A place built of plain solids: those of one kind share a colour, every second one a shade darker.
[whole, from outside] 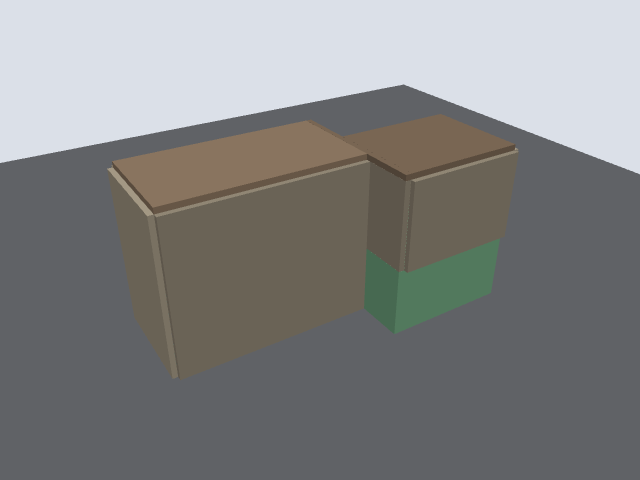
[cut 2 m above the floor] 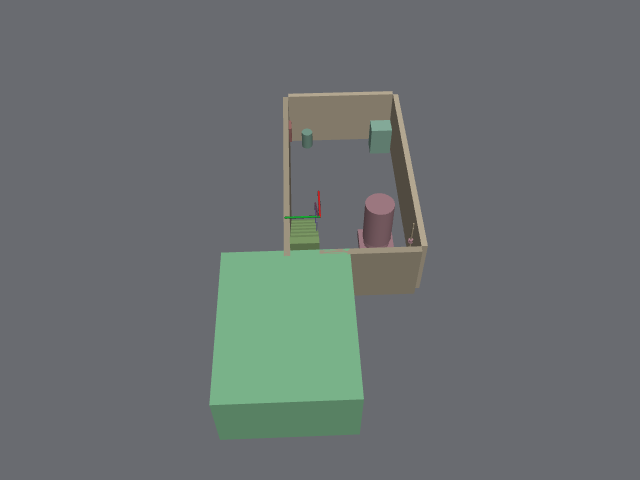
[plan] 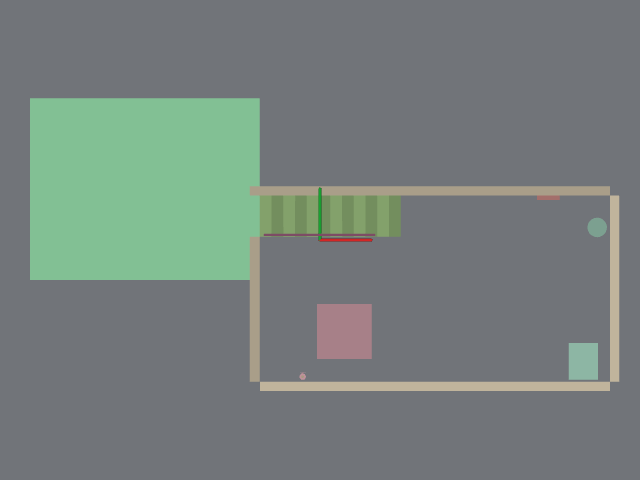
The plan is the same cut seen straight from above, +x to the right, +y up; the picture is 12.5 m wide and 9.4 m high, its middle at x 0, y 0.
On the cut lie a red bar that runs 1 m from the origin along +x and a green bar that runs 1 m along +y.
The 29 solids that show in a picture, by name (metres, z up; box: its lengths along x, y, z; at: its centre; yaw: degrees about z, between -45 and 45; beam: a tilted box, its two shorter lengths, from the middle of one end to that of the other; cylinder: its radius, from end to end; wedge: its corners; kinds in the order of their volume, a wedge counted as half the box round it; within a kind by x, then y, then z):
{
 "floor_1": {"box": [4.5, 3.56, 2.77], "at": [-3.43, 1.0, 1.08]},
 "wall_1": {"box": [4.3, 0.18, 3.13], "at": [-3.53, 2.87, 4.03]},
 "wall_2": {"box": [0.2, 2.84, 5.64], "at": [-1.28, -1.36, 2.77]},
 "wall_3": {"box": [0.2, 1.91, 3.13], "at": [-1.28, 1.82, 4.03]},
 "wall_4": {"box": [7.06, 0.18, 5.64], "at": [2.15, 0.96, 2.77]},
 "wall_5": {"box": [6.86, 0.18, 5.64], "at": [2.25, -2.87, 2.77]},
 "wall_6": {"box": [0.18, 3.65, 5.64], "at": [5.77, -0.95, 2.77]},
 "roof_1": {"box": [4.3, 3.56, 0.2], "at": [-3.53, 1.0, 5.69]},
 "roof_2": {"box": [0.2, 5.55, 0.2], "at": [-1.28, 0.0, 5.69]},
 "roof_3": {"box": [6.86, 3.65, 0.2], "at": [2.25, -0.95, 5.69]},
 "plant_1": {"box": [1.08, 1.08, 0.31], "at": [0.48, -1.79, 0.11]},
 "plant_2": {"cylinder": 0.4, "from": [0.48, -1.79, 0.26], "to": [0.48, -1.79, 0.53]},
 "plant_3": {"cylinder": 0.44, "from": [0.48, -1.79, 0.53], "to": [0.48, -1.79, 2.28]},
 "tread_1": {"wedge": [[-1.18, 0.06, -0.05], [-1.18, 0.06, 2.28], [-1.18, 0.87, -0.05], [-1.18, 0.87, 2.28], [-0.95, 0.06, -0.05], [-0.95, 0.06, 2.28], [-0.95, 0.87, -0.05], [-0.95, 0.87, 2.28]]},
 "tread_2": {"wedge": [[-0.95, 0.06, -0.05], [-0.95, 0.06, 2.09], [-0.95, 0.87, -0.05], [-0.95, 0.87, 2.09], [-0.72, 0.06, -0.05], [-0.72, 0.06, 2.09], [-0.72, 0.87, -0.05], [-0.72, 0.87, 2.09]]},
 "tread_3": {"wedge": [[-0.72, 0.06, -0.05], [-0.72, 0.06, 1.9], [-0.72, 0.87, -0.05], [-0.72, 0.87, 1.9], [-0.49, 0.06, -0.05], [-0.49, 0.06, 1.9], [-0.49, 0.87, -0.05], [-0.49, 0.87, 1.9]]},
 "tread_4": {"wedge": [[-0.49, 0.06, -0.05], [-0.49, 0.06, 1.71], [-0.49, 0.87, -0.05], [-0.49, 0.87, 1.71], [-0.26, 0.06, -0.05], [-0.26, 0.06, 1.71], [-0.26, 0.87, -0.05], [-0.26, 0.87, 1.71]]},
 "tread_5": {"wedge": [[-0.26, 0.06, -0.05], [-0.26, 0.06, 1.52], [-0.26, 0.87, -0.05], [-0.26, 0.87, 1.52], [-0.03, 0.06, -0.05], [-0.03, 0.06, 1.52], [-0.03, 0.87, -0.05], [-0.03, 0.87, 1.52]]},
 "tread_6": {"wedge": [[-0.03, 0.06, -0.05], [-0.03, 0.06, 1.33], [-0.03, 0.87, -0.05], [-0.03, 0.87, 1.33], [0.2, 0.06, -0.05], [0.2, 0.06, 1.33], [0.2, 0.87, -0.05], [0.2, 0.87, 1.33]]},
 "tread_7": {"wedge": [[0.2, 0.06, -0.05], [0.2, 0.06, 1.14], [0.2, 0.87, -0.05], [0.2, 0.87, 1.14], [0.43, 0.06, -0.05], [0.43, 0.06, 1.14], [0.43, 0.87, -0.05], [0.43, 0.87, 1.14]]},
 "tread_8": {"wedge": [[0.43, 0.06, -0.05], [0.43, 0.06, 0.95], [0.43, 0.87, -0.05], [0.43, 0.87, 0.95], [0.66, 0.06, -0.05], [0.66, 0.06, 0.95], [0.66, 0.87, -0.05], [0.66, 0.87, 0.95]]},
 "tread_9": {"wedge": [[0.66, 0.06, -0.05], [0.66, 0.06, 0.76], [0.66, 0.87, -0.05], [0.66, 0.87, 0.76], [0.89, 0.06, -0.05], [0.89, 0.06, 0.76], [0.89, 0.87, -0.05], [0.89, 0.87, 0.76]]},
 "tread_10": {"wedge": [[0.89, 0.06, -0.05], [0.89, 0.06, 0.57], [0.89, 0.87, -0.05], [0.89, 0.87, 0.57], [1.12, 0.06, -0.05], [1.12, 0.06, 0.57], [1.12, 0.87, -0.05], [1.12, 0.87, 0.57]]},
 "tread_11": {"wedge": [[1.12, 0.06, -0.05], [1.12, 0.06, 0.38], [1.12, 0.87, -0.05], [1.12, 0.87, 0.38], [1.35, 0.06, -0.05], [1.35, 0.06, 0.38], [1.35, 0.87, -0.05], [1.35, 0.87, 0.38]]},
 "tread_12": {"wedge": [[1.35, 0.06, -0.05], [1.35, 0.06, 0.19], [1.35, 0.87, -0.05], [1.35, 0.87, 0.19], [1.58, 0.06, -0.05], [1.58, 0.06, 0.19], [1.58, 0.87, -0.05], [1.58, 0.87, 0.19]]},
 "bin_1": {"box": [0.58, 0.72, 1.11], "at": [5.16, -2.38, 0.51]},
 "bin_2": {"cylinder": 0.19, "from": [5.43, 0.25, 0.0], "to": [5.43, 0.25, 0.62]},
 "guard_rail_1": {"wedge": [[-1.1, 0.08, 3.27], [-1.1, 0.08, 3.32], [-1.1, 0.12, 3.27], [-1.1, 0.12, 3.32], [1.08, 0.08, 1.46], [1.08, 0.08, 1.51], [1.08, 0.12, 1.46], [1.08, 0.12, 1.51]]},
 "cabinet_1": {"box": [0.45, 0.09, 0.57], "at": [4.47, 0.83, 1.48]}
}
